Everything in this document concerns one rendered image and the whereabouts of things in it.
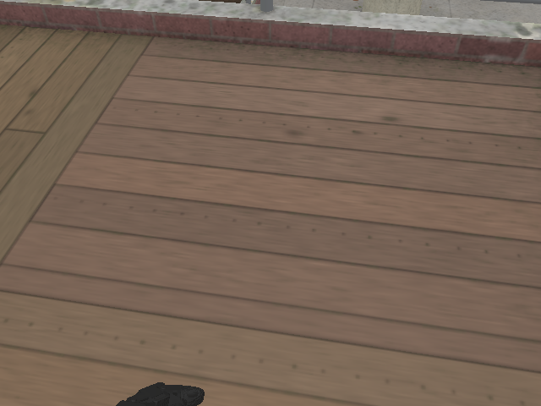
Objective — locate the robot left hand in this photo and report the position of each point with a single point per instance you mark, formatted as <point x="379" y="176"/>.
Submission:
<point x="160" y="394"/>

